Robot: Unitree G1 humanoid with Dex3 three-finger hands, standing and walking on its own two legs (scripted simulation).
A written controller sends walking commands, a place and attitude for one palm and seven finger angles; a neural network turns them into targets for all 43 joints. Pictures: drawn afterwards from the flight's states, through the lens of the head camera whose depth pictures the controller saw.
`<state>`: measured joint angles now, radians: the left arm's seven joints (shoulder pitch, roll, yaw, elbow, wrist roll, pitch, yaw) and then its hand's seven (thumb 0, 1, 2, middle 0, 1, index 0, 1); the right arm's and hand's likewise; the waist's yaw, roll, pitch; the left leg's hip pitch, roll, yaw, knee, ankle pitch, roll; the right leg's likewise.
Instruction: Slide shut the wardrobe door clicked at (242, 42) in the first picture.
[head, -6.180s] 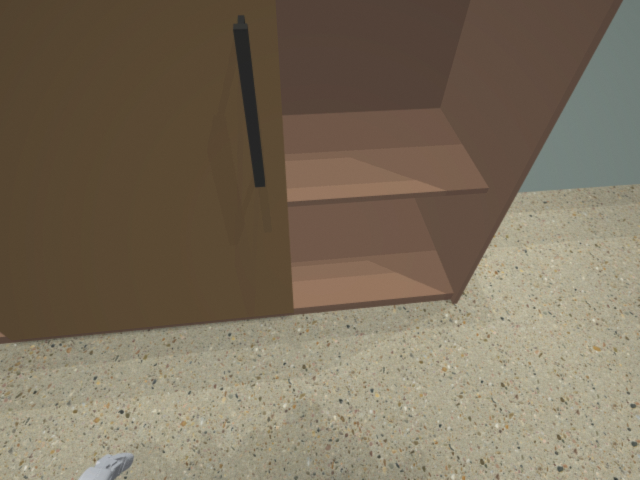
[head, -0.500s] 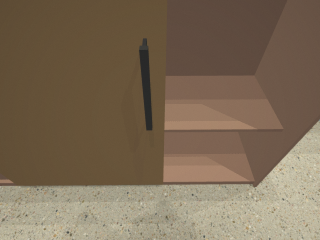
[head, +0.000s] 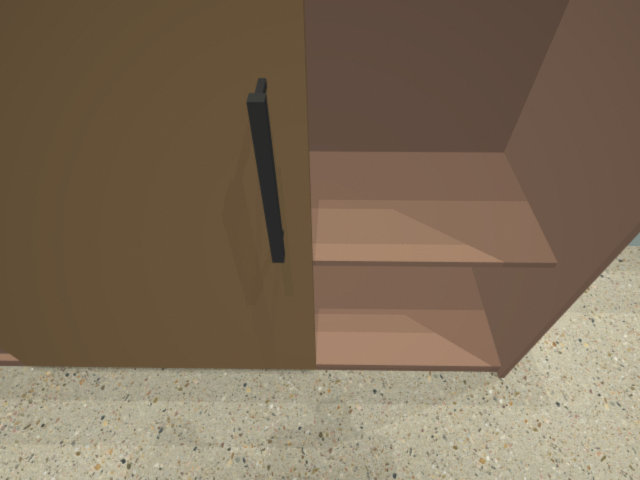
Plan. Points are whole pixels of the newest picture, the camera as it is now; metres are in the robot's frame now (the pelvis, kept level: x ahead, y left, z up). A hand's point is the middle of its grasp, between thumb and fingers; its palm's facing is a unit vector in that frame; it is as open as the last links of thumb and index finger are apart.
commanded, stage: look again from close up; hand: left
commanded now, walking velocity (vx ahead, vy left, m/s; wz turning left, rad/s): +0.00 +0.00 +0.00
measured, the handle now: (271, 184) +0.51 +0.11 +0.08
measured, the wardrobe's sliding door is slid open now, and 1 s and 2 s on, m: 0.59 0.59 0.59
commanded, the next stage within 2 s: raise the hand with hooked fingers in 0.46 s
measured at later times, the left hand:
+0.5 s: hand out of the picture -0.02 +0.15 -0.17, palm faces +0.05 -0.98 -0.17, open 7.3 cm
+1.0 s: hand (180, 476) +0.14 +0.17 -0.03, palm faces +0.03 -1.00 +0.03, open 8.6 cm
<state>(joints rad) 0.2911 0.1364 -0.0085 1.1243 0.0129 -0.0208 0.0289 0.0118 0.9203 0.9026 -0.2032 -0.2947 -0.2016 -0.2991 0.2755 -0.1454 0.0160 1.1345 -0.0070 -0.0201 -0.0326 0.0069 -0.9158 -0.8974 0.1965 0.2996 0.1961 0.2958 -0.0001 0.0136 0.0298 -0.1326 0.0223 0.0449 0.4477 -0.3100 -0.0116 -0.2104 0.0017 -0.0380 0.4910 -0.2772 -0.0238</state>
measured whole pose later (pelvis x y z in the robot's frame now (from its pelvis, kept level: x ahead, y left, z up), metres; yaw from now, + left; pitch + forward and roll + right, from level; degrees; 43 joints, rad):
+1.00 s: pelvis -0.04 +0.00 -0.05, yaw +1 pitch +7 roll +0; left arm 0.49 0.16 0.10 0.06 -0.20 -0.41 -0.26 0.01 0.60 0.77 -0.23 -0.50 -0.23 -0.50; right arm 0.14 -0.26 -0.08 0.48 0.02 -0.24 -0.01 0.01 -0.91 -0.90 0.20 0.30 0.20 0.30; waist 0.01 -0.05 -0.10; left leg -0.58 0.02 0.02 0.93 -0.48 -0.01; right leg -0.64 -0.02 -0.06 0.93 -0.42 -0.03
